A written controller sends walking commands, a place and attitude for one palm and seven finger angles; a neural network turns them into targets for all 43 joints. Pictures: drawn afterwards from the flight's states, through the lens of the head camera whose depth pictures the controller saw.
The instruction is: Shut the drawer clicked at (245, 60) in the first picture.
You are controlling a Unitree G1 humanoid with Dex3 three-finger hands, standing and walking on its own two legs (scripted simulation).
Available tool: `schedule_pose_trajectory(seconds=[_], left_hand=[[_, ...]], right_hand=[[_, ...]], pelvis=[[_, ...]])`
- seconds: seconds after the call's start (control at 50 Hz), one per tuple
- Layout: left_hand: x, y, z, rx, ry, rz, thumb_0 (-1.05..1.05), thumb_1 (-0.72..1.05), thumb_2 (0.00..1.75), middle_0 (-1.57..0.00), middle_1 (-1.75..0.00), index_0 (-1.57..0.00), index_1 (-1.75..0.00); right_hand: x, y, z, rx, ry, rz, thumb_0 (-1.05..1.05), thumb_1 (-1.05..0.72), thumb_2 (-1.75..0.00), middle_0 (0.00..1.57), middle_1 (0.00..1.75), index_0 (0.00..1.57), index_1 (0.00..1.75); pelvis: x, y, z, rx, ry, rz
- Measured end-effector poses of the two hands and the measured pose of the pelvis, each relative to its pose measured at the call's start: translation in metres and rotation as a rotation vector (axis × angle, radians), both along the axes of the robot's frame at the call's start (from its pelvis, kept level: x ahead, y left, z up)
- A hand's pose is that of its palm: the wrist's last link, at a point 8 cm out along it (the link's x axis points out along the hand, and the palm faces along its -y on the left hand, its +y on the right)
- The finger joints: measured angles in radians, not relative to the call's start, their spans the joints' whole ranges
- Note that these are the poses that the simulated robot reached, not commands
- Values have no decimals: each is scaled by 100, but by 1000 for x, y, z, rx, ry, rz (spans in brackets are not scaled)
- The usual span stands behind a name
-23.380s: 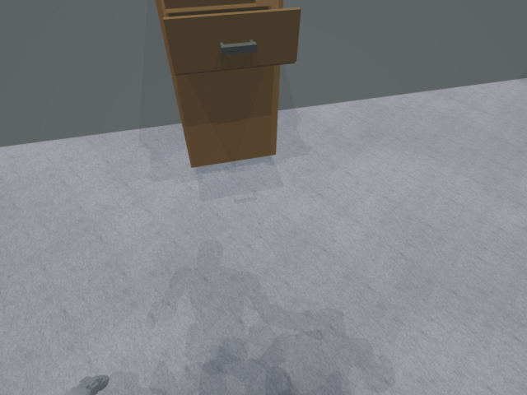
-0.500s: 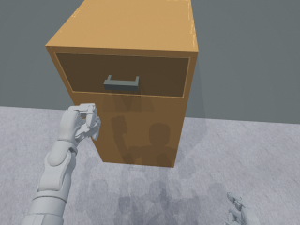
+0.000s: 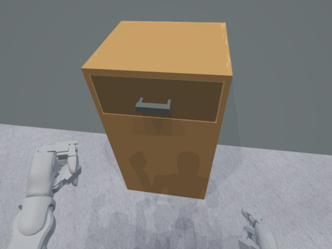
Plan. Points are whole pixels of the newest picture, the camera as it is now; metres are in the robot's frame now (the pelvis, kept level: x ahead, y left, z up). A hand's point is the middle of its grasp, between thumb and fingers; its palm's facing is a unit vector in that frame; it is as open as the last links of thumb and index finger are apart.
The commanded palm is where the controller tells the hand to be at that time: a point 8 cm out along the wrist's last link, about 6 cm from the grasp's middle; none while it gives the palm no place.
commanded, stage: draw the hand back to the body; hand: left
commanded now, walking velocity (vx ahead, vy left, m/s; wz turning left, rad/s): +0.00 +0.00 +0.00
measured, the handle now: (154, 104) +0.58 +0.10 +0.01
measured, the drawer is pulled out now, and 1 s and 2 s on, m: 0.00 0.00 0.00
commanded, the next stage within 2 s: step back with the hand held close in 0.42 s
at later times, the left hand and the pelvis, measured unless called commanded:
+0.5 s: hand (54, 184) +0.19 +0.22 +0.15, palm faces +0.37 -0.85 -0.38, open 3.3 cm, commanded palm +0.13 +0.27 +0.17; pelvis +0.01 -0.01 +0.00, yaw +1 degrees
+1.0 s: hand (39, 203) +0.16 +0.23 +0.15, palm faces +0.24 -0.82 -0.52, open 3.3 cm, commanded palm +0.10 +0.28 +0.17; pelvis -0.04 +0.00 +0.00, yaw +0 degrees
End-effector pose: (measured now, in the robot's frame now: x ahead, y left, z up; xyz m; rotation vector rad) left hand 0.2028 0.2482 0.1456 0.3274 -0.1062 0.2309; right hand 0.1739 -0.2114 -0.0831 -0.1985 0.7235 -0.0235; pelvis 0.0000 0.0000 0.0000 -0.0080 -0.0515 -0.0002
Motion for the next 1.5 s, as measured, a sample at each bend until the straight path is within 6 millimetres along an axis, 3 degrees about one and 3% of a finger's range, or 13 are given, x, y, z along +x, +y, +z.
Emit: schedule_pose_trajectory(seconds=[0.32, 0.52, 0.62, 0.7, 0.78, 0.88, 1.08, 1.2, 1.36, 1.5], left_hand=[[-56, 22, 42, 156, -53, 124, 2, 89, 90, -141, -160, -140, -160], [-52, 10, 23, 85, -17, 134, 2, 89, 90, -141, -160, -140, -160], [-48, 9, 43, 163, -90, 103, 2, 89, 90, -141, -160, -140, -160], [-43, 16, 54, 227, -142, 89, 2, 89, 90, -141, -160, -140, -160], [-42, 15, 34, 196, -53, 52, 1, 89, 90, -141, -160, -140, -160], [-56, 12, 13, 178, 59, -6, 1, 89, 90, -141, -160, -140, -160], [-98, 34, 40, 271, -70, 28, 2, 88, 90, -141, -160, -140, -160], [-119, 39, 33, 243, -78, 67, 1, 89, 90, -141, -160, -140, -160], [-130, 46, 21, 177, -137, 29, 2, 88, 90, -141, -160, -141, -160], [-140, 65, 48, 271, -184, 50, 2, 88, 90, -141, -160, -141, -160]], right_hand=[[22, -9, 9, -6, -61, 8, 1, -90, -90, 20, 30, 20, 30], [20, -17, 8, -21, -54, 8, 1, -90, -90, 20, 30, 20, 30], [15, -24, 8, -24, -46, -10, 1, -90, -90, 20, 30, 20, 30], [6, -32, 8, -36, -8, -45, 1, -90, -90, 20, 30, 20, 30], [-8, -42, 6, -55, 27, -100, 1, -90, -90, 20, 30, 20, 30], [-29, -47, 6, -88, 63, -154, 1, -90, -90, 20, 30, 20, 30], [-54, -24, 8, -96, 22, -114, 1, -90, -90, 20, 30, 20, 30], [-67, -11, 5, -67, -8, -92, 1, -90, -90, 20, 30, 20, 30], [-95, -7, 5, -137, 35, -90, 1, -90, -90, 21, 30, 21, 30], [-107, 4, 18, -138, 33, -75, 1, -90, -90, 21, 30, 20, 30]], pelvis=[[11, -5, 1, 0, -8, 4], [8, -14, 1, 3, -9, 8], [8, -19, 0, -3, 4, 6], [2, -19, 0, -6, 31, 2], [-6, -13, -1, -2, 56, -8], [-17, -6, -2, 1, 74, -15], [-50, 4, -7, -5, 67, -2], [-67, 9, -9, -17, 64, 3], [-81, 19, -14, -43, 51, 19], [-89, 25, -1, -75, 95, 46]])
